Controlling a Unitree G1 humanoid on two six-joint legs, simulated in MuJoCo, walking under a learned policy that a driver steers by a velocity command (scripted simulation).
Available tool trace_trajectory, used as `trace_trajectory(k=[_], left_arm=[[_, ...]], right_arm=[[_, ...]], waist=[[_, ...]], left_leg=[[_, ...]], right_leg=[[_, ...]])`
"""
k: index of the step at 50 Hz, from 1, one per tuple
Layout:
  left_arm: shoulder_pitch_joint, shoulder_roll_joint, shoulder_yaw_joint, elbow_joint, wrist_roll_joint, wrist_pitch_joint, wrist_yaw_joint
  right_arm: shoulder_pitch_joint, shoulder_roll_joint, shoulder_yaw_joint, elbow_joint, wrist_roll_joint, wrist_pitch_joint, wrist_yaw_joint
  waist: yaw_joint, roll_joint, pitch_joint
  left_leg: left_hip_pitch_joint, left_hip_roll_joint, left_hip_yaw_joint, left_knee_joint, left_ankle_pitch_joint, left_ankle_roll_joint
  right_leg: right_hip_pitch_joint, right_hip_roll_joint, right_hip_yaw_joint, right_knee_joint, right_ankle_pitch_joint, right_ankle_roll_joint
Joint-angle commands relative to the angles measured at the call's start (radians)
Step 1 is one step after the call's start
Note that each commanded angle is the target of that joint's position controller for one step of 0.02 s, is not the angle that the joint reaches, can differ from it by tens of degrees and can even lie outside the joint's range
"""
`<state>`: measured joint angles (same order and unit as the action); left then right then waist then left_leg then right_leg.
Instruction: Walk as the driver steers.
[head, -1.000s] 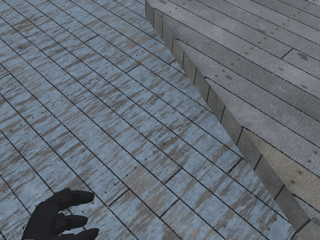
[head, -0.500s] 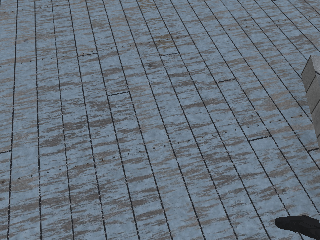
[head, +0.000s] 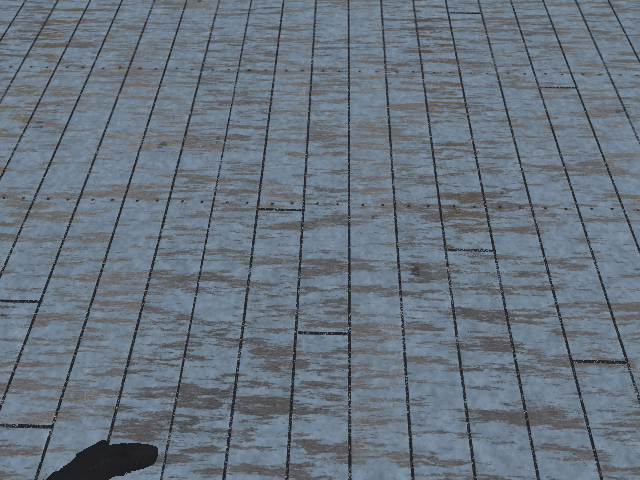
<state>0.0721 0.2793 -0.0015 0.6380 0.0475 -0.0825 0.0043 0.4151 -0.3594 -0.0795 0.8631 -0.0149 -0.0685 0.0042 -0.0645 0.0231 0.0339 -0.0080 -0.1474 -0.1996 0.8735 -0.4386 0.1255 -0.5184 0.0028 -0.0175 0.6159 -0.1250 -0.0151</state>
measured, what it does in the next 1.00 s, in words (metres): walks ahead, turning right: left foot, then right foot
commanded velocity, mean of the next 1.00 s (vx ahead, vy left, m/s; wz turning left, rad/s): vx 1.00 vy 0.00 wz -0.71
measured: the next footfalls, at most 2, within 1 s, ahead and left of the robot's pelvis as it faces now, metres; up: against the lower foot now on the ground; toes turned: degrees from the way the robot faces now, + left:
left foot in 0.36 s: +0.53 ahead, +0.07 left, +0.00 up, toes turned -14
right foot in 0.78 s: +0.84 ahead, -0.28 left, +0.00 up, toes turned -39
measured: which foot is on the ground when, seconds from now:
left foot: up 0.00-0.34, down 0.36-0.78, up 0.80-1.00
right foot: down 0.00-0.38, up 0.40-0.76, down 0.78-1.00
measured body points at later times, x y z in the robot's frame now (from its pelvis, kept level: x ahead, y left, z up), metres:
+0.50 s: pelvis +0.46 -0.04 +0.02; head +0.47 -0.03 +0.47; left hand +0.59 +0.23 -0.10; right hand +0.53 -0.33 -0.07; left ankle +0.49 +0.08 -0.71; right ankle +0.31 -0.11 -0.61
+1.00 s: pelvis +0.86 -0.27 +0.02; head +0.88 -0.27 +0.47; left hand +1.07 -0.06 -0.11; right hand +0.84 -0.57 -0.05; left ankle +1.04 -0.18 -0.64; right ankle +0.81 -0.25 -0.71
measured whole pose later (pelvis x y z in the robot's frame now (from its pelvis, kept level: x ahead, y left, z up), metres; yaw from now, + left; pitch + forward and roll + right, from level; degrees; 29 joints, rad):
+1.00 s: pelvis +0.86 -0.27 +0.02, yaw -46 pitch +0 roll -1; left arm 0.43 0.32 0.06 0.81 0.01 -0.03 -0.01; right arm 0.11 -0.23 0.03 0.61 -0.07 -0.06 0.01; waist 0.03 0.00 0.04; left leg -0.66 0.14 -0.08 1.11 -0.32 -0.06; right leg -0.15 0.23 0.05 0.43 -0.27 -0.18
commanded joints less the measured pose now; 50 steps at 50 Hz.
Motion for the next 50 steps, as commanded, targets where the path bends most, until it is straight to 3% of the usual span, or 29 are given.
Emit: trace_trajectory(k=[1, 2, 3, 6, 9, 12, 15, 17, 18, 19, 20, 21, 22, 23, 25, 28, 33, 34, 36, 38, 39, 40, 41, 42, 43, 44, 45, 47, 50], left_arm=[[0.335, 0.213, 0.099, 0.070, -0.008, 0.008, -0.008], [0.296, 0.153, 0.089, 0.076, -0.021, 0.008, -0.016], [0.311, 0.118, 0.077, 0.101, -0.021, 0.008, -0.021], [0.371, 0.098, 0.067, 0.168, -0.035, -0.004, -0.014], [0.346, 0.136, 0.084, 0.161, -0.037, -0.010, -0.007], [0.339, 0.191, 0.108, 0.152, -0.054, -0.018, -0.022], [0.396, 0.195, 0.112, 0.171, -0.061, -0.012, -0.024], [0.405, 0.226, 0.120, 0.178, -0.056, -0.005, -0.022], [0.378, 0.207, 0.117, 0.163, -0.059, -0.010, -0.025], [0.396, 0.058, 0.083, 0.126, -0.068, -0.019, -0.017], [0.435, 0.063, 0.071, 0.079, -0.082, -0.008, -0.014], [0.348, 0.104, 0.077, 0.098, -0.055, 0.012, -0.009], [0.273, 0.103, 0.076, 0.095, -0.038, 0.021, -0.019], [0.238, 0.090, 0.077, 0.095, -0.033, 0.031, -0.031], [0.206, 0.050, 0.071, 0.070, -0.016, 0.062, -0.052], [0.083, 0.028, 0.057, -0.004, -0.013, 0.087, -0.072], [-0.081, 0.042, 0.032, -0.081, -0.019, 0.082, -0.111], [-0.070, 0.051, 0.034, -0.063, -0.029, 0.083, -0.111], [0.002, 0.086, 0.042, -0.052, -0.021, 0.078, -0.099], [0.319, 0.166, 0.082, 0.041, -0.020, 0.071, -0.075], [0.481, 0.217, 0.114, 0.107, -0.019, 0.073, -0.051], [0.393, 0.300, 0.137, 0.101, -0.041, 0.087, -0.027], [0.344, 0.403, 0.154, 0.036, -0.013, 0.099, -0.027], [0.357, 0.351, 0.153, 0.024, -0.023, 0.103, -0.013], [0.326, 0.300, 0.141, 0.048, -0.026, 0.095, -0.002], [0.299, 0.265, 0.130, 0.063, -0.028, 0.079, 0.001], [0.267, 0.243, 0.119, 0.059, -0.032, 0.063, 0.004], [0.252, 0.193, 0.098, 0.067, -0.037, 0.034, -0.001], [0.248, 0.163, 0.088, 0.088, -0.037, -0.001, -0.007]], right_arm=[[-0.051, -0.030, 0.026, -0.124, -0.007, -0.031, 0.002], [-0.140, -0.049, 0.030, -0.142, -0.024, -0.031, 0.010], [-0.221, -0.047, 0.032, -0.168, -0.041, -0.030, 0.016], [-0.258, 0.008, 0.060, -0.232, -0.067, -0.009, 0.033], [-0.400, 0.012, 0.088, -0.306, -0.050, -0.012, 0.049], [-0.460, 0.017, 0.099, -0.316, -0.021, -0.015, 0.059], [-0.453, -0.027, 0.079, -0.310, -0.022, -0.017, 0.033], [-0.255, -0.070, 0.050, -0.251, -0.032, -0.026, 0.006], [-0.084, -0.118, 0.027, -0.224, -0.044, -0.032, -0.016], [0.073, -0.195, 0.000, -0.210, -0.073, -0.030, -0.036], [0.027, -0.228, -0.011, -0.211, -0.058, -0.016, -0.032], [-0.072, -0.124, 0.002, -0.220, -0.049, -0.012, -0.031], [-0.110, -0.047, 0.019, -0.215, -0.040, -0.016, -0.024], [-0.118, -0.021, 0.024, -0.197, -0.043, -0.020, -0.020], [-0.093, -0.002, 0.029, -0.148, -0.026, -0.036, -0.018], [-0.075, 0.026, 0.033, -0.103, -0.003, -0.057, -0.004], [-0.111, -0.037, 0.020, -0.074, -0.006, -0.068, -0.013], [-0.090, -0.056, 0.017, -0.073, -0.007, -0.067, -0.016], [-0.052, -0.136, -0.002, -0.074, -0.006, -0.050, -0.024], [-0.109, -0.181, -0.017, -0.102, -0.015, -0.011, -0.030], [-0.109, -0.163, -0.014, -0.108, -0.027, -0.001, -0.025], [-0.106, -0.021, 0.021, -0.139, -0.041, -0.006, -0.005], [-0.048, -0.049, 0.028, -0.262, -0.014, -0.023, -0.005], [-0.163, -0.094, 0.031, -0.273, -0.026, -0.048, -0.006], [-0.185, -0.091, 0.037, -0.269, -0.021, -0.059, -0.005], [-0.201, -0.076, 0.043, -0.263, -0.032, -0.054, -0.009], [-0.173, -0.064, 0.048, -0.252, -0.051, -0.035, -0.011], [-0.151, -0.050, 0.052, -0.248, -0.060, 0.010, -0.009], [-0.301, 0.027, 0.082, -0.306, -0.047, 0.014, 0.015]], waist=[[0.142, -0.210, -0.187], [0.133, -0.063, -0.116], [0.128, -0.012, -0.061], [0.061, -0.092, 0.009], [0.053, -0.083, 0.073], [0.074, -0.090, 0.047], [0.082, -0.069, 0.006], [-0.012, -0.031, -0.140], [-0.097, -0.013, -0.235], [-0.114, 0.172, -0.381], [-0.050, 0.317, -0.444], [-0.034, 0.164, -0.255], [-0.032, 0.068, -0.138], [-0.012, 0.034, -0.074], [0.034, 0.086, -0.010], [0.061, 0.072, 0.021], [0.090, 0.013, 0.095], [0.087, 0.010, 0.055], [0.149, 0.061, 0.016], [0.310, 0.078, -0.153], [0.354, 0.001, -0.222], [0.242, -0.255, -0.138], [0.170, -0.310, -0.366], [0.215, -0.094, -0.317], [0.163, -0.010, -0.147], [0.110, 0.053, -0.066], [0.064, 0.072, -0.031], [0.012, 0.061, 0.010], [0.036, 0.021, 0.070]], left_leg=[[-0.757, 0.065, 0.041, 0.575, 0.081, -0.013], [-0.734, 0.118, 0.067, 0.510, 0.147, -0.022], [-0.701, 0.148, 0.088, 0.431, 0.154, -0.029], [-0.696, 0.198, 0.111, 0.280, 0.097, -0.086], [-0.609, 0.221, 0.158, -0.015, 0.240, -0.138], [-0.303, 0.164, 0.217, -0.219, 0.453, -0.147], [-0.261, 0.149, 0.203, -0.320, 0.436, -0.130], [-0.013, 0.115, 0.221, -0.353, 0.307, -0.104], [0.213, 0.237, 0.114, -0.344, 0.185, -0.078], [0.444, 0.541, -0.253, -0.417, -0.207, -0.031], [0.425, 0.657, -0.680, -0.605, -0.397, 0.047], [0.291, 0.598, -0.555, -0.615, -0.408, 0.050], [0.173, 0.546, -0.364, -0.604, -0.214, 0.037], [0.080, 0.503, -0.226, -0.622, -0.023, 0.017], [-0.019, 0.461, -0.047, -0.653, 0.172, -0.010], [-0.029, 0.438, 0.144, -0.694, 0.435, -0.034], [-0.130, 0.343, 0.444, -0.782, 0.700, -0.083], [-0.096, 0.326, 0.478, -0.738, 0.976, -0.091], [0.009, 0.379, 0.476, -0.540, 1.410, -0.104], [-0.046, 0.408, 0.444, -0.126, 1.453, -0.084], [-0.231, 0.359, 0.440, 0.223, 1.091, -0.096], [-0.530, 0.162, 0.428, 0.642, 0.019, -0.130], [-0.849, 0.096, 0.206, 0.863, -0.088, -0.160], [-0.912, 0.160, 0.112, 0.784, 0.022, -0.149], [-0.890, 0.202, 0.111, 0.658, 0.078, -0.145], [-0.818, 0.236, 0.116, 0.560, 0.079, -0.151], [-0.736, 0.255, 0.110, 0.501, 0.066, -0.160], [-0.639, 0.286, 0.123, 0.368, 0.011, -0.190], [-0.560, 0.304, 0.198, 0.043, 0.264, -0.186]], right_leg=[[0.775, -0.337, 0.841, -0.362, -0.572, -0.262], [0.642, -0.294, 0.690, -0.353, -0.457, -0.253], [0.534, -0.232, 0.580, -0.363, -0.340, -0.224], [0.391, -0.160, 0.489, -0.417, -0.213, -0.239], [0.213, -0.118, 0.399, -0.510, -0.122, -0.245], [0.090, -0.096, 0.344, -0.568, 0.045, -0.209], [0.276, -0.115, 0.343, -0.427, 0.289, -0.165], [0.300, -0.056, 0.286, -0.076, 0.520, -0.125], [0.146, -0.009, 0.262, 0.192, 0.382, -0.104], [-0.069, 0.064, 0.179, 0.529, -0.222, -0.097], [-0.225, 0.069, 0.120, 0.730, -0.338, -0.102], [-0.312, -0.013, 0.105, 0.777, -0.236, -0.106], [-0.316, -0.046, 0.091, 0.738, -0.180, -0.100], [-0.287, -0.069, 0.090, 0.702, -0.163, -0.089], [-0.266, -0.105, 0.089, 0.661, -0.166, -0.072], [-0.327, -0.123, 0.058, 0.622, -0.097, -0.068], [-0.098, -0.063, -0.103, 0.216, 0.156, -0.111], [-0.011, -0.007, -0.150, 0.197, 0.171, -0.128], [0.075, 0.053, -0.186, 0.156, 0.066, -0.165], [0.429, 0.103, -0.143, 0.132, -0.009, -0.214], [0.701, 0.106, -0.058, 0.081, -0.060, -0.241], [0.757, -0.057, 0.223, 0.031, -0.036, -0.285], [1.044, -0.246, 0.762, -0.172, -0.148, -0.493], [0.966, -0.260, 0.841, -0.328, -0.296, -0.451], [0.781, -0.237, 0.777, -0.371, -0.274, -0.409], [0.615, -0.195, 0.692, -0.373, -0.174, -0.379], [0.482, -0.150, 0.603, -0.372, -0.086, -0.363], [0.292, -0.106, 0.503, -0.391, 0.010, -0.367], [0.153, -0.020, 0.320, -0.476, 0.074, -0.310]])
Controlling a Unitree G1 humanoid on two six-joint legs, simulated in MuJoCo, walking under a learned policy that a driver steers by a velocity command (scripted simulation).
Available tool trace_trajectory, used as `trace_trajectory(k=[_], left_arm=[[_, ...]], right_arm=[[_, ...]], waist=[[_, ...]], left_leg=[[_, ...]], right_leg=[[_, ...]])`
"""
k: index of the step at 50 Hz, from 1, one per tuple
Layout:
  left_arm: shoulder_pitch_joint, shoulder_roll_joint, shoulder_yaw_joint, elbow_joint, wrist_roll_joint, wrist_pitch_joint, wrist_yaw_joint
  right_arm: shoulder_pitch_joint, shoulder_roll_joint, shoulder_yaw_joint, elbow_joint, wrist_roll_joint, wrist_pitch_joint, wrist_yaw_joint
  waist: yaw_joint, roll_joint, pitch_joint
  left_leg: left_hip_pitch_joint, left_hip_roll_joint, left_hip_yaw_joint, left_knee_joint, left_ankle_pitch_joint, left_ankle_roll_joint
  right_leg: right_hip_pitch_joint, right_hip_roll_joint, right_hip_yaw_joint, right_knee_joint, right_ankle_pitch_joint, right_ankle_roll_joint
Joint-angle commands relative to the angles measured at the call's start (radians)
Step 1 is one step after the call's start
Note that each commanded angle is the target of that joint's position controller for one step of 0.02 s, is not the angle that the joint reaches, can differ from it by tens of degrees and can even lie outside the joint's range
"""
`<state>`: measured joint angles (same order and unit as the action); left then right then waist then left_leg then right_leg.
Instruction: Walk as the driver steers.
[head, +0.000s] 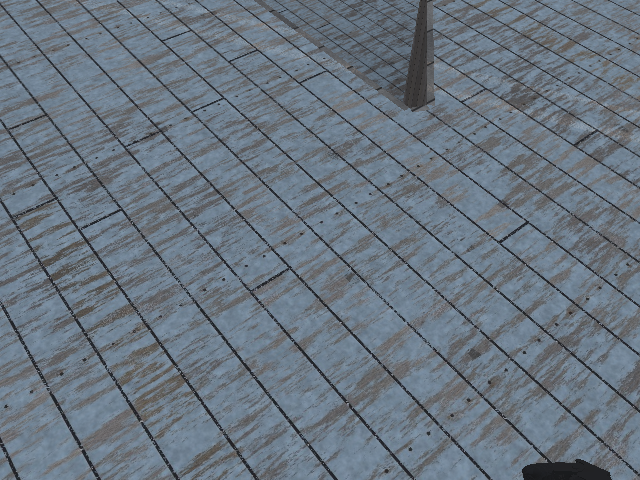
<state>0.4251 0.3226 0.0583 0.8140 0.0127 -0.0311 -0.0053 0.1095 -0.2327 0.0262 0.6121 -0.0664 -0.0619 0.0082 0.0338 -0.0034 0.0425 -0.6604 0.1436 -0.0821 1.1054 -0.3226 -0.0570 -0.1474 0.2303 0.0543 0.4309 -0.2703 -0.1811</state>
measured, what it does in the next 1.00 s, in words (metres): walks ahead, turning left: left foot, then right foot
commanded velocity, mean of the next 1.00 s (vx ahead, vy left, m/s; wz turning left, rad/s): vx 0.43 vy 0.00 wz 0.57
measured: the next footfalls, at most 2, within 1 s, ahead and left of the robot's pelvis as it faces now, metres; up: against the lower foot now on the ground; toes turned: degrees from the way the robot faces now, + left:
left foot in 0.22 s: +0.44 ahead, +0.16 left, +0.00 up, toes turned +5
right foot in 0.62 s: +0.76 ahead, +0.09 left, +0.00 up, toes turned +35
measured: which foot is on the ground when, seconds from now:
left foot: up 0.00-0.20, down 0.22-0.62, up 0.64-1.00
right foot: down 0.00-0.24, up 0.26-0.60, down 0.62-1.00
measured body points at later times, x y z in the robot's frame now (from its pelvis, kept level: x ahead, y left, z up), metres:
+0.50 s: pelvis +0.43 +0.10 +0.01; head +0.48 +0.12 +0.46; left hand +0.63 +0.38 -0.04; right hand +0.51 -0.18 -0.10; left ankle +0.40 +0.15 -0.73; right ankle +0.63 -0.02 -0.68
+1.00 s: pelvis +0.59 +0.12 +0.01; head +0.62 +0.16 +0.45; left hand +0.50 +0.42 -0.10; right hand +0.91 +0.04 -0.07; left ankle +0.53 +0.24 -0.70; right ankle +0.72 +0.07 -0.73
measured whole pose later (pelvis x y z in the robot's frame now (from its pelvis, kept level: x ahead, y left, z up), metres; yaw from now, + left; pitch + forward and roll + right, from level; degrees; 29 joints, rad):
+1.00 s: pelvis +0.59 +0.12 +0.01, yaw +40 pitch +1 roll -2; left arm 0.16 0.31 0.07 0.73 0.00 0.01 0.02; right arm 0.11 -0.32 -0.05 0.59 0.01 0.06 -0.01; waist 0.05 0.01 0.07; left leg -0.46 0.05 -0.03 0.81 -0.34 -0.05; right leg -0.33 -0.02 -0.10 0.41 -0.11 -0.02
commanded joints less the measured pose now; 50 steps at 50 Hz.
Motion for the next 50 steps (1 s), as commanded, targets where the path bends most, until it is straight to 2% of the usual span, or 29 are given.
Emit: trace_trajectory(k=[1, 4, 7, 9, 10, 11, 12, 13, 14, 15, 16, 17, 18, 20, 22, 24, 27, 29, 30, 31, 32, 33, 34, 35, 36, 38, 41, 44, 50], left_arm=[[-0.093, 0.114, 0.028, -0.080, -0.007, -0.062, -0.005], [-0.020, 0.132, 0.030, -0.046, -0.024, -0.089, -0.021], [0.018, 0.166, 0.031, -0.007, -0.003, -0.086, -0.006], [0.012, 0.206, 0.038, 0.003, 0.027, -0.070, 0.015], [-0.017, 0.212, 0.039, -0.003, 0.048, -0.055, 0.025], [-0.071, 0.201, 0.036, -0.014, 0.056, -0.041, 0.034], [-0.064, 0.126, 0.014, -0.052, 0.036, -0.049, 0.032], [0.036, 0.035, -0.007, -0.091, -0.005, -0.069, 0.009], [-0.052, 0.082, -0.017, -0.110, 0.016, -0.076, 0.024], [-0.143, 0.099, -0.022, -0.131, 0.018, -0.085, 0.022], [-0.181, 0.090, -0.029, -0.144, 0.025, -0.086, 0.020], [-0.270, 0.114, -0.016, -0.196, -0.007, -0.102, 0.007], [-0.268, 0.108, -0.015, -0.208, -0.014, -0.099, -0.001], [-0.269, 0.093, -0.021, -0.226, 0.007, -0.087, 0.001], [-0.330, 0.047, -0.038, -0.243, 0.018, -0.081, 0.012], [-0.377, 0.026, -0.041, -0.253, 0.009, -0.074, 0.010], [-0.451, 0.051, -0.023, -0.290, -0.015, -0.067, 0.007], [-0.439, 0.084, -0.005, -0.289, -0.016, -0.070, 0.012], [-0.370, 0.089, 0.004, -0.267, -0.009, -0.076, 0.016], [-0.249, 0.093, 0.007, -0.233, 0.008, -0.076, 0.023], [-0.207, 0.104, 0.002, -0.242, 0.010, -0.063, 0.034], [-0.201, 0.133, 0.010, -0.222, 0.017, -0.046, 0.027], [-0.312, 0.088, 0.016, -0.267, 0.014, -0.034, 0.034], [-0.356, 0.020, -0.002, -0.287, 0.013, -0.020, 0.042], [-0.376, 0.021, -0.007, -0.289, 0.013, -0.004, 0.046], [-0.402, 0.054, 0.005, -0.261, 0.016, 0.010, 0.047], [-0.347, 0.071, 0.022, -0.214, 0.021, 0.009, 0.047], [-0.357, 0.092, 0.032, -0.194, 0.009, 0.014, 0.040], [-0.335, 0.137, 0.043, -0.147, -0.026, 0.027, 0.018]], right_arm=[[-0.036, -0.081, -0.015, -0.061, 0.017, 0.003, 0.021], [-0.106, -0.088, -0.021, -0.052, 0.053, -0.001, 0.031], [-0.129, -0.134, -0.044, -0.043, 0.048, -0.003, 0.029], [-0.011, -0.178, -0.067, -0.009, 0.050, -0.001, 0.024], [0.154, -0.206, -0.085, 0.042, 0.055, 0.004, 0.018], [0.371, -0.224, -0.100, 0.113, 0.048, 0.006, 0.009], [0.500, -0.305, -0.128, 0.142, 0.032, 0.010, -0.002], [0.454, -0.368, -0.145, 0.153, 0.030, 0.014, 0.008], [0.336, -0.315, -0.148, 0.110, 0.048, 0.012, 0.016], [0.300, -0.271, -0.137, 0.107, 0.063, 0.011, 0.014], [0.279, -0.229, -0.127, 0.119, 0.064, 0.014, 0.012], [0.217, -0.165, -0.106, 0.053, 0.097, -0.023, 0.019], [0.179, -0.178, -0.105, 0.057, 0.089, -0.036, 0.017], [0.142, -0.206, -0.115, 0.044, 0.094, -0.040, 0.004], [0.129, -0.259, -0.134, 0.041, 0.094, -0.016, -0.018], [0.186, -0.284, -0.151, 0.060, 0.102, 0.020, -0.040], [0.235, -0.249, -0.153, 0.075, 0.106, 0.057, -0.062], [0.183, -0.217, -0.154, 0.046, 0.100, 0.068, -0.071], [0.140, -0.198, -0.150, 0.025, 0.100, 0.071, -0.071], [0.142, -0.148, -0.134, 0.007, 0.092, 0.076, -0.063], [0.214, -0.056, -0.101, -0.006, 0.057, 0.077, -0.058], [0.457, -0.121, -0.100, -0.019, 0.089, 0.073, -0.030], [0.423, -0.221, -0.125, 0.021, 0.100, 0.087, -0.025], [0.288, -0.275, -0.146, 0.013, 0.103, 0.102, -0.029], [0.223, -0.278, -0.153, 0.003, 0.099, 0.117, -0.041], [0.175, -0.229, -0.143, -0.036, 0.093, 0.126, -0.047], [0.149, -0.147, -0.118, -0.065, 0.090, 0.113, -0.045], [0.128, -0.146, -0.110, -0.066, 0.078, 0.109, -0.040], [0.091, -0.163, -0.103, -0.061, 0.074, 0.112, -0.014]], waist=[[-0.039, 0.032, 0.064], [0.032, 0.008, 0.055], [0.039, -0.004, 0.035], [-0.036, -0.072, -0.063], [-0.118, -0.099, -0.141], [-0.230, -0.069, -0.200], [-0.249, 0.065, -0.266], [-0.108, 0.415, -0.365], [-0.119, 0.160, -0.340], [-0.108, 0.029, -0.231], [-0.077, -0.058, -0.132], [-0.080, -0.052, -0.118], [-0.024, -0.019, -0.083], [0.016, -0.022, -0.038], [0.005, -0.015, -0.028], [-0.038, 0.028, -0.109], [-0.065, 0.084, -0.128], [-0.041, 0.120, -0.123], [0.000, 0.119, -0.156], [0.034, 0.053, -0.270], [0.002, -0.124, -0.353], [-0.109, -0.316, -0.520], [-0.083, -0.199, -0.452], [-0.044, -0.089, -0.305], [-0.041, -0.026, -0.242], [-0.061, -0.055, -0.118], [-0.047, -0.101, -0.154], [-0.052, -0.086, -0.209], [-0.046, -0.141, -0.173]], left_leg=[[0.155, 0.007, 0.098, -0.301, 0.295, 0.016], [0.227, -0.026, 0.136, -0.481, 0.570, 0.088], [0.172, -0.098, 0.184, -0.574, 0.466, 0.150], [0.269, -0.191, 0.208, -0.546, 0.283, 0.183], [0.394, -0.230, 0.209, -0.525, 0.196, 0.203], [0.590, -0.229, 0.202, -0.574, 0.202, 0.222], [0.847, -0.066, -0.061, -0.544, 0.121, 0.306], [1.089, 0.189, -0.713, -0.715, 0.359, 0.493], [1.058, 0.164, -0.698, -0.730, 0.482, 0.490], [0.909, 0.145, -0.534, -0.721, 0.585, 0.459], [0.744, 0.100, -0.427, -0.738, 0.703, 0.417], [0.681, 0.037, -0.391, -0.800, 0.639, 0.394], [0.592, 0.018, -0.360, -0.823, 0.663, 0.382], [0.453, -0.037, -0.290, -0.844, 0.754, 0.364], [0.312, -0.119, -0.205, -0.811, 0.862, 0.325], [0.270, -0.172, -0.188, -0.765, 0.786, 0.229], [0.314, -0.197, -0.289, -0.696, 0.543, 0.145], [0.379, -0.198, -0.346, -0.602, 0.432, 0.124], [0.400, -0.223, -0.334, -0.498, 0.409, 0.102], [0.368, -0.262, -0.269, -0.265, 0.230, 0.067], [0.169, -0.353, -0.150, -0.026, -0.401, 0.041], [0.063, -0.286, -0.144, 0.228, -0.453, 0.016], [0.021, -0.196, -0.105, 0.308, -0.319, -0.024], [-0.010, -0.167, -0.065, 0.305, -0.226, -0.044], [0.008, -0.147, -0.040, 0.289, -0.160, -0.054], [0.052, -0.113, 0.001, 0.192, -0.116, -0.051], [0.068, -0.094, 0.036, 0.079, -0.104, -0.044], [0.160, -0.081, 0.035, -0.056, -0.057, -0.025], [0.359, -0.125, 0.088, -0.432, 0.024, 0.039]], right_leg=[[-0.232, -0.224, 0.189, -0.306, 0.275, -0.111], [-0.091, -0.284, 0.145, -0.390, 0.406, -0.054], [0.196, -0.329, 0.053, -0.325, 0.753, 0.000], [0.316, -0.370, -0.002, -0.119, 1.174, 0.034], [0.325, -0.384, -0.026, 0.081, 1.307, 0.048], [0.227, -0.349, -0.086, 0.386, 1.244, 0.075], [-0.073, -0.252, -0.119, 0.821, 0.823, 0.115], [-0.484, -0.041, -0.052, 1.166, -0.194, 0.195], [-0.573, -0.123, 0.061, 1.193, -0.138, 0.169], [-0.565, -0.186, 0.077, 1.112, -0.084, 0.173], [-0.526, -0.220, 0.049, 1.008, -0.072, 0.170], [-0.519, -0.218, 0.092, 0.942, -0.122, 0.176], [-0.488, -0.237, 0.093, 0.873, -0.106, 0.179], [-0.437, -0.241, 0.063, 0.642, -0.090, 0.213], [-0.331, -0.171, -0.009, 0.376, 0.012, 0.250], [-0.184, -0.102, -0.030, 0.197, 0.240, 0.257], [-0.126, -0.078, 0.035, 0.054, 0.365, 0.255], [-0.120, -0.121, 0.092, -0.016, 0.383, 0.242], [-0.042, -0.156, 0.098, -0.085, 0.467, 0.226], [0.155, -0.279, 0.158, -0.085, 0.590, 0.172], [0.387, -0.494, 0.355, 0.049, 1.059, 0.094], [0.507, -0.787, 0.700, 0.058, 0.945, -0.146], [0.393, -0.717, 0.683, -0.009, 0.608, -0.166], [0.269, -0.599, 0.474, -0.031, 0.427, -0.099], [0.151, -0.528, 0.380, -0.064, 0.334, -0.047], [-0.041, -0.451, 0.226, -0.116, 0.366, -0.026], [-0.019, -0.466, 0.146, -0.139, 0.522, -0.072], [-0.029, -0.493, 0.100, -0.138, 0.524, -0.098], [-0.071, -0.491, 0.043, -0.105, 0.315, -0.052]])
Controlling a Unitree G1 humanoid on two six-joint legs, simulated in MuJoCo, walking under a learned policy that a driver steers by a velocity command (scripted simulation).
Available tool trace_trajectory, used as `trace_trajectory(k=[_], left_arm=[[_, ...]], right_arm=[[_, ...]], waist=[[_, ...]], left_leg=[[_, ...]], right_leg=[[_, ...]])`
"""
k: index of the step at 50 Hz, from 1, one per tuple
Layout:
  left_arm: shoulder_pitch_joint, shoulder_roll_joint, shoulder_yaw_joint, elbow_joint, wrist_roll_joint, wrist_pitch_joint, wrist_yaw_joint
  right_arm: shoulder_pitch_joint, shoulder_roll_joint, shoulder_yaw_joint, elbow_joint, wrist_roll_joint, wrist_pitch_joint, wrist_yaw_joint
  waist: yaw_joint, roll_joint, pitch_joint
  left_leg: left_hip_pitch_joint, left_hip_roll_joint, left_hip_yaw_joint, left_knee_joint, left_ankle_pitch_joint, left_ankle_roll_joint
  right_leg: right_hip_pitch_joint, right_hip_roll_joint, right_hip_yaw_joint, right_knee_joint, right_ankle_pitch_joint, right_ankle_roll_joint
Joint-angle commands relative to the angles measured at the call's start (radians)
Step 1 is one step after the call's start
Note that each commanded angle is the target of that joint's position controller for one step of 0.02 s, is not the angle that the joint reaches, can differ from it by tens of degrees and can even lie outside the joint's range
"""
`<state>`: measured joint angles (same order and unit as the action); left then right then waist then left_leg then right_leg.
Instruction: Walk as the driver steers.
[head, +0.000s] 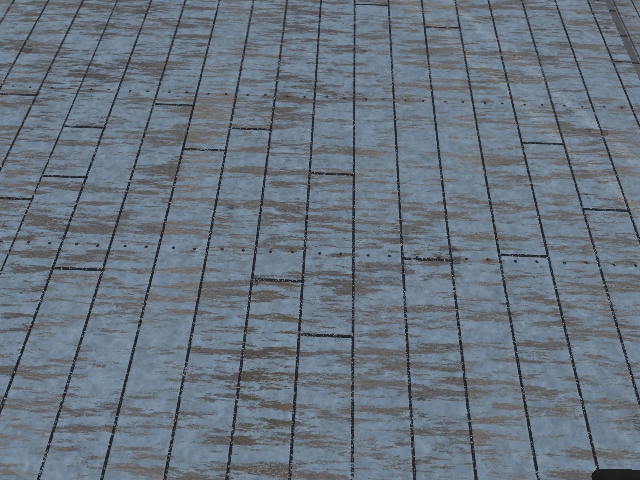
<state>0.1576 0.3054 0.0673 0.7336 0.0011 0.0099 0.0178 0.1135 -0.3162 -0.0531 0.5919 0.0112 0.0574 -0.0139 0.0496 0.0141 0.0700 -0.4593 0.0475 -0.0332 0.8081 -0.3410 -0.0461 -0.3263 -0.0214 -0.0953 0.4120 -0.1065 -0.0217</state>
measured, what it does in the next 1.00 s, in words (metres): steps on the spot, turning right: left foot, then right foot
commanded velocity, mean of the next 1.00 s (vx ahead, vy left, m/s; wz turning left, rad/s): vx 0.01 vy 0.00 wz -0.52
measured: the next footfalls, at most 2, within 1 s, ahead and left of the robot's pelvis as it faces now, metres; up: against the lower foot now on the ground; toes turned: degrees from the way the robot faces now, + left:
left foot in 0.06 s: +0.06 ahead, +0.13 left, +0.00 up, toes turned +1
right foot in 0.50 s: +0.02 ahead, -0.12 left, +0.00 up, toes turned -22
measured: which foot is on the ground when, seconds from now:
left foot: up 0.00-0.04, down 0.06-0.52, up 0.54-0.98, down 1.00-1.00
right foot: down 0.00-0.06, up 0.08-0.48, down 0.50-1.00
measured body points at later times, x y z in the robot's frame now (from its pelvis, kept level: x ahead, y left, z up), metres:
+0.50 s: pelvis +0.01 +0.00 -0.01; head +0.04 -0.03 +0.44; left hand +0.22 +0.24 -0.10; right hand +0.10 -0.31 -0.11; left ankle +0.02 +0.13 -0.74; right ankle -0.02 -0.11 -0.73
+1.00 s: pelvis +0.05 -0.02 -0.01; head +0.06 -0.04 +0.44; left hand +0.36 +0.07 -0.08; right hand +0.00 -0.34 -0.10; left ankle +0.14 +0.07 -0.74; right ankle -0.02 -0.11 -0.74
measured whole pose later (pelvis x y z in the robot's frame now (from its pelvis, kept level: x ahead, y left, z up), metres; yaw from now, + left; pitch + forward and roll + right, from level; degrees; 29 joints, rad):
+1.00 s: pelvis +0.05 -0.02 -0.01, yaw -37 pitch +2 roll +0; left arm 0.11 0.29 0.06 0.60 0.00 0.05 0.02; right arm 0.15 -0.29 -0.08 0.71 -0.01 -0.02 0.00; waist -0.02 0.01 0.01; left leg -0.34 -0.02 -0.06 0.56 -0.20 -0.04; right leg -0.29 0.14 0.23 0.59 -0.30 -0.04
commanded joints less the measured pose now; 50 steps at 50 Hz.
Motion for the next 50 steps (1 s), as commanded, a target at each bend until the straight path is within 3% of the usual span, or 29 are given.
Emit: trace_trajectory(k=[1, 2, 3, 4, 5, 6, 7, 8, 9, 11, 13, 17, 21, 24, 25, 26, 27, 28, 29, 30, 31, 32, 34, 39, 42, 46, 48, 49, 50], left_arm=[[-0.061, 0.150, 0.031, -0.056, -0.024, -0.011, -0.004], [-0.015, 0.129, 0.025, -0.034, -0.031, -0.011, -0.004], [0.043, 0.067, 0.003, -0.015, -0.015, -0.013, -0.013], [0.068, 0.003, -0.021, -0.044, 0.024, -0.024, -0.027], [-0.010, 0.070, -0.002, -0.039, 0.015, -0.022, -0.020], [-0.015, 0.106, 0.014, -0.033, -0.014, -0.012, -0.015], [0.013, 0.119, 0.027, -0.012, -0.024, 0.001, -0.007], [0.037, 0.151, 0.042, 0.003, -0.023, 0.014, 0.003], [0.060, 0.158, 0.051, 0.008, -0.025, 0.023, 0.009], [0.073, 0.135, 0.054, 0.000, -0.035, 0.032, 0.017], [0.037, 0.095, 0.044, -0.027, -0.034, 0.038, 0.017], [-0.010, 0.041, 0.020, -0.089, -0.026, 0.043, -0.013], [0.008, 0.065, 0.029, -0.126, -0.027, 0.053, -0.040], [0.055, 0.070, 0.044, -0.132, -0.028, 0.070, -0.050], [0.100, 0.089, 0.058, -0.120, -0.026, 0.071, -0.041], [0.165, 0.188, 0.093, -0.113, -0.024, 0.065, -0.021], [0.177, 0.332, 0.120, -0.137, 0.001, 0.050, -0.012], [0.189, 0.272, 0.106, -0.150, 0.024, 0.018, -0.025], [0.149, 0.249, 0.093, -0.146, 0.019, -0.004, -0.025], [0.083, 0.223, 0.088, -0.152, -0.007, -0.011, -0.015], [0.023, 0.186, 0.074, -0.165, -0.029, -0.005, -0.005], [-0.014, 0.169, 0.065, -0.179, -0.032, 0.002, 0.005], [-0.020, 0.170, 0.064, -0.191, -0.021, 0.011, 0.016], [-0.014, 0.193, 0.073, -0.198, -0.024, 0.023, 0.029], [-0.017, 0.177, 0.063, -0.200, -0.013, 0.028, 0.025], [-0.030, 0.161, 0.045, -0.200, -0.002, 0.034, 0.008], [-0.061, 0.107, 0.020, -0.197, -0.001, 0.033, 0.007], [-0.071, 0.052, -0.004, -0.187, 0.000, 0.028, 0.006], [-0.006, 0.007, -0.018, -0.157, 0.017, 0.018, 0.004]], right_arm=[[0.117, -0.077, -0.026, -0.024, -0.006, -0.009, 0.013], [0.132, -0.090, -0.030, -0.015, -0.009, -0.010, 0.015], [0.131, -0.120, -0.031, -0.022, -0.019, -0.009, 0.011], [0.061, -0.170, -0.029, -0.046, -0.040, -0.005, 0.005], [0.075, -0.097, -0.017, -0.035, -0.069, -0.022, 0.005], [0.036, -0.092, -0.015, -0.020, -0.078, -0.041, 0.008], [-0.001, -0.113, -0.027, -0.010, -0.063, -0.054, 0.005], [-0.012, -0.121, -0.031, -0.008, -0.048, -0.061, -0.002], [-0.019, -0.112, -0.029, -0.003, -0.043, -0.063, -0.011], [-0.024, -0.067, -0.019, -0.002, -0.040, -0.057, -0.026], [-0.015, -0.049, -0.020, 0.007, -0.035, -0.050, -0.040], [0.002, -0.087, -0.046, 0.025, -0.035, -0.038, -0.049], [-0.008, -0.125, -0.069, 0.036, -0.017, -0.041, -0.031], [-0.035, -0.129, -0.079, 0.045, 0.011, -0.049, -0.018], [0.001, -0.107, -0.078, 0.068, 0.015, -0.050, -0.012], [0.028, -0.073, -0.072, 0.071, -0.004, -0.053, -0.004], [-0.059, -0.016, -0.048, -0.020, -0.044, -0.060, -0.005], [-0.148, -0.057, -0.057, -0.028, -0.043, -0.063, -0.012], [-0.164, -0.069, -0.062, -0.032, -0.019, -0.064, -0.016], [-0.138, -0.069, -0.065, -0.012, -0.014, -0.066, -0.025], [-0.112, -0.091, -0.072, -0.001, -0.025, -0.065, -0.035], [-0.090, -0.097, -0.077, 0.006, -0.031, -0.066, -0.037], [-0.053, -0.076, -0.074, 0.022, -0.029, -0.071, -0.031], [-0.065, -0.051, -0.060, 0.030, -0.017, -0.075, -0.023], [-0.067, -0.058, -0.057, 0.036, -0.014, -0.076, -0.012], [-0.061, -0.068, -0.054, 0.025, -0.011, -0.088, 0.003], [-0.009, -0.057, -0.046, 0.039, -0.010, -0.095, 0.015], [0.018, -0.022, -0.033, 0.049, -0.017, -0.102, 0.024], [0.002, -0.016, -0.024, 0.047, -0.033, -0.104, 0.028]], waist=[[-0.079, -0.156, -0.199], [-0.077, -0.139, -0.189], [-0.053, -0.007, -0.195], [-0.002, 0.253, -0.196], [-0.088, 0.175, -0.199], [-0.065, 0.149, -0.144], [-0.050, 0.153, -0.114], [-0.055, 0.170, -0.097], [-0.045, 0.164, -0.089], [-0.038, 0.131, -0.098], [-0.055, 0.119, -0.099], [-0.084, 0.124, -0.136], [-0.072, 0.141, -0.148], [-0.026, 0.127, -0.154], [-0.010, 0.078, -0.163], [0.003, -0.118, -0.171], [-0.007, -0.402, -0.179], [0.066, -0.220, -0.273], [0.035, -0.157, -0.230], [-0.007, -0.097, -0.183], [-0.036, -0.087, -0.158], [-0.059, -0.107, -0.159], [-0.070, -0.111, -0.184], [-0.055, -0.139, -0.180], [-0.031, -0.171, -0.184], [-0.015, -0.184, -0.182], [-0.040, -0.174, -0.196], [-0.068, -0.157, -0.195], [-0.042, -0.109, -0.195]], left_leg=[[0.229, -0.051, 0.062, -0.261, 0.108, 0.052], [0.312, -0.058, 0.053, -0.358, 0.154, 0.085], [0.432, 0.074, -0.123, -0.453, 0.253, 0.137], [0.439, 0.309, -0.332, -0.458, 0.415, 0.265], [0.279, 0.321, -0.315, -0.506, 0.307, 0.327], [0.226, 0.271, -0.246, -0.515, 0.256, 0.301], [0.220, 0.233, -0.181, -0.507, 0.268, 0.272], [0.235, 0.234, -0.152, -0.503, 0.332, 0.264], [0.234, 0.236, -0.123, -0.496, 0.414, 0.265], [0.290, 0.245, -0.078, -0.487, 0.456, 0.268], [0.363, 0.252, -0.046, -0.482, 0.439, 0.263], [0.402, 0.282, 0.013, -0.460, 0.482, 0.272], [0.387, 0.321, 0.063, -0.428, 0.552, 0.260], [0.350, 0.318, 0.135, -0.329, 0.508, 0.183], [0.290, 0.276, 0.185, -0.230, 0.425, 0.124], [0.097, 0.175, 0.258, 0.011, 0.197, 0.036], [-0.268, -0.011, 0.217, 0.300, -0.339, -0.061], [-0.312, -0.030, 0.006, 0.449, -0.374, -0.049], [-0.330, -0.022, -0.036, 0.465, -0.290, -0.020], [-0.335, -0.009, -0.055, 0.425, -0.186, -0.006], [-0.330, -0.001, -0.063, 0.378, -0.110, -0.004], [-0.273, -0.011, -0.063, 0.361, -0.057, -0.006], [-0.222, -0.050, -0.058, 0.323, 0.011, -0.019], [-0.171, -0.096, -0.077, 0.079, 0.068, -0.046], [-0.090, -0.086, -0.068, 0.006, 0.070, -0.047], [-0.006, -0.074, -0.053, -0.071, 0.002, -0.022], [0.100, -0.042, -0.032, -0.194, 0.057, 0.001], [0.226, -0.026, -0.030, -0.364, 0.214, 0.017], [0.314, 0.012, -0.108, -0.440, 0.386, 0.041]], right_leg=[[0.090, -0.229, 0.180, -0.050, 0.126, -0.185], [0.037, -0.203, 0.159, -0.007, 0.058, -0.134], [-0.077, -0.129, 0.099, 0.118, -0.128, -0.043], [-0.232, -0.009, 0.005, 0.248, -0.438, 0.049], [-0.164, -0.044, 0.112, 0.370, -0.465, 0.073], [-0.150, -0.033, 0.129, 0.446, -0.422, 0.073], [-0.176, -0.019, 0.126, 0.525, -0.385, 0.079], [-0.218, -0.006, 0.134, 0.620, -0.370, 0.092], [-0.232, 0.003, 0.148, 0.708, -0.362, 0.103], [-0.289, 0.001, 0.144, 0.790, -0.330, 0.123], [-0.341, -0.030, 0.129, 0.721, -0.287, 0.141], [-0.252, -0.062, 0.076, 0.521, -0.291, 0.134], [-0.142, -0.052, 0.016, 0.381, -0.289, 0.081], [-0.009, -0.024, -0.025, 0.188, -0.179, 0.018], [0.098, 0.004, -0.005, 0.090, -0.070, -0.019], [0.281, -0.087, 0.188, 0.005, 0.296, -0.094], [0.420, -0.332, 0.626, -0.011, 0.612, -0.307], [0.416, -0.362, 0.651, -0.047, 0.483, -0.374], [0.381, -0.316, 0.575, -0.063, 0.374, -0.330], [0.336, -0.257, 0.509, -0.062, 0.289, -0.270], [0.296, -0.230, 0.475, -0.060, 0.260, -0.231], [0.241, -0.198, 0.448, -0.063, 0.267, -0.213], [0.214, -0.161, 0.432, -0.056, 0.279, -0.201], [0.193, -0.121, 0.485, -0.032, 0.135, -0.179], [0.151, -0.118, 0.509, -0.003, 0.120, -0.174], [0.148, -0.134, 0.566, 0.051, 0.262, -0.191], [0.141, -0.132, 0.539, 0.082, 0.293, -0.174], [0.100, -0.103, 0.505, 0.081, 0.217, -0.137], [0.083, -0.051, 0.457, 0.083, 0.066, -0.084]])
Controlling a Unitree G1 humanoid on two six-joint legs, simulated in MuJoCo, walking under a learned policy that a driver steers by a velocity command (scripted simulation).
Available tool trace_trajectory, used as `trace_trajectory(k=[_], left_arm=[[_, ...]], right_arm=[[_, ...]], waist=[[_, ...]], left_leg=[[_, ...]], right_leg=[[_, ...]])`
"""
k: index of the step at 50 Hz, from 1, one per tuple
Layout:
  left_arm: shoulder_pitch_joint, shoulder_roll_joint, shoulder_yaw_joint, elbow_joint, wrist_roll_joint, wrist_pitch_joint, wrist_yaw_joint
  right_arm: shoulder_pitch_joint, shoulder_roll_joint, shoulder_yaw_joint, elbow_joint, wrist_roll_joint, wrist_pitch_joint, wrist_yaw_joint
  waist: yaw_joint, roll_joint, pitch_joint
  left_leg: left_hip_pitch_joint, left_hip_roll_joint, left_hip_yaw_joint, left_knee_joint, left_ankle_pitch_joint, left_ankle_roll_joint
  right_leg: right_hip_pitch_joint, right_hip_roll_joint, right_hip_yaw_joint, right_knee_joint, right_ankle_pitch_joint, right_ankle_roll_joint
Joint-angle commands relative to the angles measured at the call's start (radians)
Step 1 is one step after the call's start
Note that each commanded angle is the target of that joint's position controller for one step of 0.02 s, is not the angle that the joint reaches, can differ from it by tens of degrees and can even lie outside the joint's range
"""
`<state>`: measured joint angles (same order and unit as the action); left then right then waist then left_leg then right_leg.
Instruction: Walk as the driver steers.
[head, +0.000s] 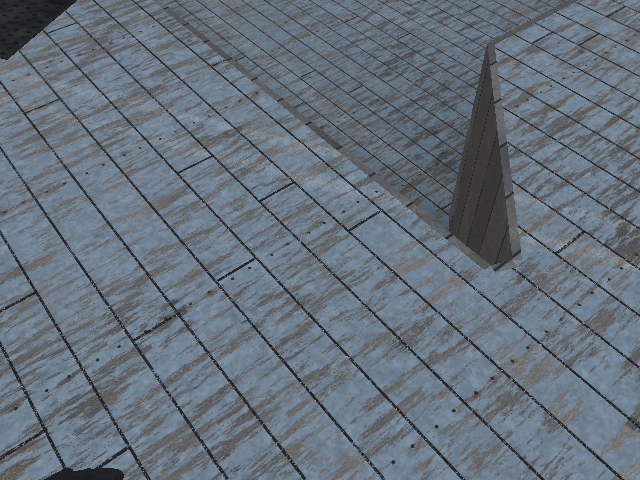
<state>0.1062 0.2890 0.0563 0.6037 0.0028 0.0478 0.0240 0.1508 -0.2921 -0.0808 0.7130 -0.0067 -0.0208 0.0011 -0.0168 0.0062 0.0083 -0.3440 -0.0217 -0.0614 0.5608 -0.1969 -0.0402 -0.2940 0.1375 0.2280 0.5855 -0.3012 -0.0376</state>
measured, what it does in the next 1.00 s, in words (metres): steps to the left, turning left: right foot, then left foot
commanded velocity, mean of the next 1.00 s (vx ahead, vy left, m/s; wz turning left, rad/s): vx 0.29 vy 0.00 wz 0.54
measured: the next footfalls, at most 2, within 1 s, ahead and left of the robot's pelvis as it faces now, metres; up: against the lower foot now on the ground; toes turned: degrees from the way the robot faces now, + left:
right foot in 0.36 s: +0.06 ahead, -0.11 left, +0.00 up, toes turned +23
left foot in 0.96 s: +0.13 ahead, +0.30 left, +0.00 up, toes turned +41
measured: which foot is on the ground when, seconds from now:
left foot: down 0.00-0.36, up 0.38-0.94, down 0.96-1.00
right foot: down 0.00-0.06, up 0.08-0.34, down 0.36-0.98, up 1.00-1.00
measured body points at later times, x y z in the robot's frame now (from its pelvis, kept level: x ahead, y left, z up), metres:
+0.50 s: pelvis +0.01 -0.03 +0.01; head +0.04 -0.04 +0.46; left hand +0.04 +0.29 -0.07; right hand +0.26 -0.27 -0.08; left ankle -0.04 +0.11 -0.65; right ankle +0.02 -0.12 -0.73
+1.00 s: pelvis +0.11 +0.15 -0.02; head +0.14 +0.18 +0.43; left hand -0.13 +0.30 -0.14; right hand +0.45 +0.13 -0.08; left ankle +0.10 +0.27 -0.73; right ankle +0.03 -0.11 -0.69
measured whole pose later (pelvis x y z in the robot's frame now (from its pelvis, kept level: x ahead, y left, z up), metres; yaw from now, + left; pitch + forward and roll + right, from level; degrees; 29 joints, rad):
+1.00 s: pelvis +0.11 +0.15 -0.02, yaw +37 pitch +3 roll -1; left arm 0.56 0.26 0.04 0.93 0.01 -0.05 -0.01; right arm 0.03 -0.27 -0.03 0.60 -0.06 -0.03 0.06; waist 0.10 0.01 0.02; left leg -0.49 0.03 0.07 0.68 -0.24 0.07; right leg -0.02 -0.14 -0.11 0.71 -0.46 -0.02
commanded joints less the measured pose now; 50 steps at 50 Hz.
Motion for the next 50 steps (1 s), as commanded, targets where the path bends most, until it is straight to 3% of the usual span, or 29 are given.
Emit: trace_trajectory(k=[1, 2, 3, 4, 6, 10, 13, 15, 17, 18, 19, 20, 21, 23, 25, 27, 29, 32, 36, 37, 39, 41, 44, 45, 46, 47, 48, 49, 50], left_arm=[[0.137, 0.040, 0.000, -0.010, 0.043, -0.031, -0.003], [0.149, 0.074, 0.013, -0.009, 0.042, -0.037, -0.003], [0.084, 0.119, 0.024, -0.011, 0.037, -0.041, 0.003], [0.029, 0.142, 0.035, -0.018, 0.027, -0.041, 0.008], [0.004, 0.117, 0.041, -0.032, 0.016, -0.037, 0.013], [-0.026, 0.062, 0.042, -0.038, -0.005, -0.056, 0.006], [-0.005, 0.055, 0.046, -0.017, -0.021, -0.067, -0.004], [0.027, 0.049, 0.046, 0.004, -0.027, -0.073, -0.015], [0.111, 0.062, 0.058, 0.042, -0.025, -0.075, -0.020], [0.139, 0.114, 0.075, 0.054, -0.019, -0.069, -0.015], [0.097, 0.212, 0.088, 0.029, 0.010, -0.058, -0.007], [0.051, 0.194, 0.081, 0.001, 0.061, -0.066, -0.012], [-0.020, 0.142, 0.065, -0.023, 0.055, -0.072, -0.005], [-0.074, 0.097, 0.048, -0.034, 0.022, -0.072, 0.016], [-0.045, 0.094, 0.039, -0.030, 0.017, -0.067, 0.032], [0.084, 0.123, 0.047, -0.009, 0.014, -0.068, 0.035], [0.154, 0.152, 0.054, 0.005, 0.006, -0.079, 0.030], [0.198, 0.167, 0.059, 0.022, 0.006, -0.103, 0.020], [0.240, 0.153, 0.059, 0.057, 0.008, -0.127, 0.002], [0.318, 0.126, 0.043, 0.099, 0.049, -0.127, -0.019], [0.316, 0.124, 0.040, 0.117, 0.049, -0.137, -0.028], [0.312, 0.122, 0.036, 0.136, 0.049, -0.146, -0.026], [0.351, 0.141, 0.032, 0.190, 0.035, -0.134, -0.018], [0.362, 0.157, 0.032, 0.216, 0.024, -0.125, -0.017], [0.366, 0.180, 0.034, 0.236, 0.017, -0.120, -0.019], [0.343, 0.202, 0.035, 0.248, 0.011, -0.117, -0.022], [0.309, 0.198, 0.028, 0.239, 0.005, -0.122, -0.030], [0.304, 0.056, -0.009, 0.177, 0.004, -0.126, -0.052], [0.241, 0.064, 0.001, 0.125, -0.014, -0.136, -0.051]], right_arm=[[-0.082, -0.117, -0.004, -0.102, -0.023, -0.025, 0.010], [-0.130, -0.105, 0.003, -0.100, -0.027, -0.023, 0.009], [-0.135, -0.106, -0.004, -0.113, -0.007, -0.020, 0.012], [-0.095, -0.137, -0.016, -0.109, 0.006, -0.015, 0.011], [-0.040, -0.198, -0.039, -0.110, 0.027, -0.009, 0.001], [0.057, -0.190, -0.056, -0.108, 0.028, 0.008, -0.025], [0.004, -0.187, -0.070, -0.127, 0.045, 0.040, -0.040], [-0.038, -0.186, -0.075, -0.145, 0.049, 0.066, -0.042], [-0.086, -0.177, -0.072, -0.164, 0.062, 0.078, -0.042], [-0.061, -0.141, -0.060, -0.166, 0.060, 0.077, -0.042], [0.014, -0.073, -0.043, -0.168, 0.048, 0.074, -0.037], [0.028, -0.161, -0.068, -0.168, 0.034, 0.057, -0.034], [0.045, -0.221, -0.086, -0.146, 0.031, 0.054, -0.030], [0.082, -0.196, -0.085, -0.103, 0.029, 0.067, -0.032], [0.069, -0.162, -0.070, -0.118, 0.035, 0.072, -0.024], [0.000, -0.155, -0.054, -0.161, 0.045, 0.065, -0.013], [-0.049, -0.159, -0.048, -0.192, 0.045, 0.055, -0.003], [-0.063, -0.142, -0.041, -0.208, 0.044, 0.033, 0.008], [-0.064, -0.094, -0.024, -0.208, 0.048, 0.012, 0.017], [-0.116, -0.091, -0.021, -0.196, -0.077, 0.054, 0.060], [-0.126, -0.067, -0.013, -0.200, -0.049, 0.063, 0.094], [-0.158, -0.064, -0.005, -0.203, -0.033, 0.050, 0.107], [-0.230, -0.064, 0.011, -0.218, -0.040, 0.028, 0.109], [-0.216, -0.061, 0.015, -0.211, -0.048, 0.024, 0.103], [-0.156, -0.070, 0.010, -0.193, -0.050, 0.017, 0.089], [0.024, -0.087, -0.003, -0.139, -0.049, 0.006, 0.073], [0.280, -0.129, -0.026, -0.053, -0.058, -0.005, 0.051], [0.417, -0.263, -0.053, -0.030, -0.076, -0.016, 0.022], [0.414, -0.327, -0.059, -0.060, -0.062, -0.023, 0.004]], waist=[[0.112, 0.068, -0.114], [0.151, 0.180, -0.072], [0.104, 0.179, -0.038], [0.064, 0.162, -0.039], [0.042, 0.173, -0.043], [-0.013, 0.172, -0.106], [0.005, 0.127, -0.140], [0.020, 0.143, -0.143], [0.068, 0.149, -0.145], [0.061, 0.096, -0.145], [0.001, -0.201, -0.128], [-0.004, -0.225, -0.074], [-0.032, -0.143, -0.035], [-0.037, -0.085, -0.009], [-0.009, -0.108, 0.007], [0.065, -0.131, -0.022], [0.106, -0.131, -0.009], [0.117, -0.107, 0.025], [0.111, -0.089, 0.074], [0.126, -0.016, 0.095], [0.111, -0.109, 0.128], [0.097, -0.130, 0.154], [0.092, -0.117, 0.168], [0.075, -0.127, 0.156], [0.038, -0.137, 0.116], [-0.067, -0.119, 0.027], [-0.199, -0.060, -0.125], [-0.218, 0.213, -0.296], [-0.219, 0.270, -0.378]], left_leg=[[0.198, 0.187, -0.229, -0.182, 0.446, 0.094], [0.071, 0.242, -0.302, -0.193, 0.367, 0.214], [0.040, 0.202, -0.317, -0.208, 0.249, 0.218], [0.053, 0.180, -0.322, -0.211, 0.195, 0.201], [0.114, 0.194, -0.403, -0.197, 0.193, 0.224], [0.313, 0.236, -0.539, -0.177, 0.370, 0.286], [0.307, 0.187, -0.511, -0.167, 0.357, 0.241], [0.225, 0.141, -0.491, -0.172, 0.295, 0.211], [0.103, 0.083, -0.461, -0.146, 0.158, 0.162], [-0.037, 0.022, -0.410, -0.071, -0.048, 0.109], [-0.251, -0.135, -0.214, 0.182, -0.356, 0.048], [-0.300, -0.069, -0.187, 0.389, -0.415, 0.011], [-0.284, -0.020, -0.153, 0.510, -0.347, -0.006], [-0.307, 0.000, -0.120, 0.611, -0.201, -0.029], [-0.346, 0.027, -0.057, 0.693, -0.143, -0.057], [-0.449, 0.083, -0.002, 0.655, -0.082, -0.070], [-0.542, 0.112, 0.002, 0.634, -0.081, -0.071], [-0.619, 0.136, -0.006, 0.600, -0.047, -0.057], [-0.614, 0.149, -0.016, 0.542, 0.017, -0.030], [-0.575, 0.087, 0.026, 0.525, 0.003, -0.003], [-0.545, 0.090, 0.018, 0.447, 0.039, 0.035], [-0.497, 0.096, 0.032, 0.353, 0.055, 0.066], [-0.336, 0.084, 0.111, 0.161, -0.050, 0.113], [-0.246, 0.069, 0.157, 0.105, -0.102, 0.136], [-0.115, 0.018, 0.192, 0.077, -0.147, 0.157], [0.122, -0.032, 0.201, 0.032, -0.122, 0.171], [0.491, -0.024, 0.151, 0.007, -0.083, 0.174], [0.814, 0.311, -0.258, -0.110, -0.517, 0.174], [0.752, 0.460, -0.644, -0.332, -0.739, 0.147]], right_leg=[[0.033, -0.114, 0.024, 0.000, 0.016, -0.015], [0.077, -0.093, -0.036, -0.028, -0.078, 0.041], [0.089, -0.097, -0.064, -0.048, -0.030, 0.058], [0.073, -0.082, -0.088, -0.025, -0.020, 0.055], [-0.002, -0.061, -0.129, 0.022, -0.050, 0.057], [-0.191, -0.038, -0.098, 0.194, -0.286, 0.082], [-0.160, -0.047, -0.085, 0.122, -0.205, 0.100], [-0.047, -0.029, -0.111, -0.005, -0.117, 0.098], [0.135, -0.035, -0.142, -0.233, 0.082, 0.079], [0.274, -0.148, -0.061, -0.293, 0.130, 0.039], [0.340, -0.403, 0.234, -0.334, 0.142, -0.091], [0.194, -0.542, 0.339, -0.343, 0.211, -0.191], [0.146, -0.512, 0.236, -0.332, 0.235, -0.191], [0.153, -0.379, 0.045, -0.304, 0.190, -0.119], [0.164, -0.351, -0.072, -0.292, 0.349, -0.132], [0.280, -0.381, -0.050, -0.372, 0.013, -0.146], [0.366, -0.427, 0.004, -0.426, -0.209, -0.143], [0.435, -0.459, -0.028, -0.461, -0.247, -0.125], [0.411, -0.462, -0.134, -0.484, -0.174, -0.122], [0.358, -0.452, -0.192, -0.495, -0.197, -0.103], [0.313, -0.449, -0.241, -0.510, -0.193, -0.089], [0.288, -0.464, -0.287, -0.540, -0.164, -0.085], [0.277, -0.474, -0.336, -0.558, 0.040, -0.104], [0.280, -0.467, -0.338, -0.529, 0.214, -0.111], [0.278, -0.464, -0.348, -0.433, 0.525, -0.119], [0.225, -0.442, -0.385, -0.213, 0.826, -0.119], [0.041, -0.372, -0.404, 0.089, 0.789, -0.101], [-0.297, -0.233, -0.363, 0.506, 0.009, -0.076], [-0.445, -0.108, -0.131, 0.740, -0.207, -0.084]])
